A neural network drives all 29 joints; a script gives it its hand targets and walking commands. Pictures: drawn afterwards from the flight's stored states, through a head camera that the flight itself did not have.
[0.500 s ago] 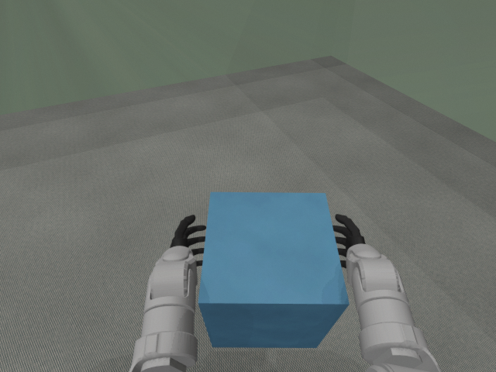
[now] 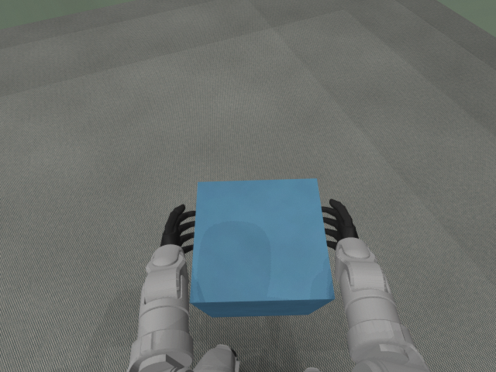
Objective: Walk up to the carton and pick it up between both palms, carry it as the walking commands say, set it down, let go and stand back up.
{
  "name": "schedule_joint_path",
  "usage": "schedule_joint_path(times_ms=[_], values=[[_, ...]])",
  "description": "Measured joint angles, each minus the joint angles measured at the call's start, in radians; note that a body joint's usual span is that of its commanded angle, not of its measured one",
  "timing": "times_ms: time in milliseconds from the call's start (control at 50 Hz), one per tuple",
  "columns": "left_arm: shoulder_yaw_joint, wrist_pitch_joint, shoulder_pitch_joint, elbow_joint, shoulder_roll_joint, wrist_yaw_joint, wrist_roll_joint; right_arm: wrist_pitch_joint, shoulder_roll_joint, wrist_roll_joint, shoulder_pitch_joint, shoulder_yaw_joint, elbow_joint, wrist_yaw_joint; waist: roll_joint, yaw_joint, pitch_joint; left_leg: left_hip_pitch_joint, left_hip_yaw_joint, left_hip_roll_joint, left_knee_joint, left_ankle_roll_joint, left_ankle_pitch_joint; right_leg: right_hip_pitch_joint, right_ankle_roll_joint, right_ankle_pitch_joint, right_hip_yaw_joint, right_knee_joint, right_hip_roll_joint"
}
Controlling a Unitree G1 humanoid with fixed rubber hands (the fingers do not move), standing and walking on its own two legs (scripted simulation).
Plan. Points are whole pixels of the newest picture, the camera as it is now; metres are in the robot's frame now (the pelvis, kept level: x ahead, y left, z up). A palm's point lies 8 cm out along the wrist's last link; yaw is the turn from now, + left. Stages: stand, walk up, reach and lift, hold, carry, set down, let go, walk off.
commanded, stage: set down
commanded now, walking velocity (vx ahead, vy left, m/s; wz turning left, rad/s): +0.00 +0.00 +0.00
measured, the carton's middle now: (258, 255) +0.33 +0.06 -0.11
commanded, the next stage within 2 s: none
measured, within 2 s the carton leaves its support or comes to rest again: neither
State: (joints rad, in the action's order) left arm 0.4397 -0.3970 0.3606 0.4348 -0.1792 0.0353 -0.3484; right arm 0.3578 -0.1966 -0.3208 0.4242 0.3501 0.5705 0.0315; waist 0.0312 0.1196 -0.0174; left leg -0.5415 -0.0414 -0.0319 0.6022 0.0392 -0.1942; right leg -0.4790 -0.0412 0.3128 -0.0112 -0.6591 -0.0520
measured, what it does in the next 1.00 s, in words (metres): lowers itself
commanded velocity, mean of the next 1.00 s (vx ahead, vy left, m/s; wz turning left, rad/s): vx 0.00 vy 0.00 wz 0.00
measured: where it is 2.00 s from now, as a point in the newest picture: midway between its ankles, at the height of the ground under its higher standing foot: outside the picture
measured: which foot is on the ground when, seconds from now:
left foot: down 0.00-1.00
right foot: down 0.00-1.00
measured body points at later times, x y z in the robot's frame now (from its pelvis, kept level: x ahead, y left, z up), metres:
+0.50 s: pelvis -0.03 +0.04 -0.06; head +0.15 +0.06 +0.35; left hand +0.33 +0.23 -0.13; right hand +0.38 -0.07 -0.13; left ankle +0.06 +0.15 -0.72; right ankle +0.01 -0.09 -0.72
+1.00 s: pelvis -0.04 +0.03 -0.13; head +0.18 +0.05 +0.26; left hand +0.35 +0.23 -0.21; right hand +0.42 -0.07 -0.21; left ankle +0.06 +0.15 -0.72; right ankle +0.01 -0.09 -0.72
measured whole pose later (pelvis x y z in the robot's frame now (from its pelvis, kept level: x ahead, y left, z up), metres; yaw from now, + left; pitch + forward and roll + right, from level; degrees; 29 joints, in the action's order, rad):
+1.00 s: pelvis -0.04 +0.03 -0.13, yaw -2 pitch +39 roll -1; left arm 0.51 -0.34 0.62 0.39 -0.19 -0.05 -0.27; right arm 0.29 -0.07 -0.26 0.80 0.38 0.68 -0.01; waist 0.07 0.09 0.20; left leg -1.59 -0.01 -0.01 1.26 0.01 -0.35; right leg -1.52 0.02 0.48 -0.04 -1.32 -0.06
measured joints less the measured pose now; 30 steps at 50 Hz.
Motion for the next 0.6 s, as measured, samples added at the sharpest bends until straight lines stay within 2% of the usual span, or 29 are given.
schedule_joint_path(times_ms=[140, 260, 600], values=[[0.007, 0.075, 0.012, -0.017, 0.001, 0.002, 0.018, -0.072, 0.010, 0.036, 0.020, -0.021, -0.005, 0.010, 0.006, 0.000, 0.019, -0.183, -0.005, -0.004, 0.082, 0.001, -0.015, -0.175, 0.006, 0.006, 0.003, -0.066, -0.006], [0.008, 0.103, 0.037, -0.029, -0.005, -0.015, 0.036, -0.106, 0.032, 0.055, 0.059, -0.027, 0.004, 0.005, 0.014, -0.007, 0.057, -0.347, 0.002, 0.001, 0.159, -0.008, -0.026, -0.338, 0.021, 0.014, -0.005, -0.137, -0.003], [0.054, 0.065, 0.174, -0.075, -0.052, -0.071, 0.036, -0.089, 0.097, 0.043, 0.256, 0.049, 0.060, -0.065, 0.025, -0.036, 0.138, -0.737, 0.033, 0.027, 0.411, -0.044, -0.074, -0.731, 0.058, 0.071, -0.034, -0.401, 0.015]])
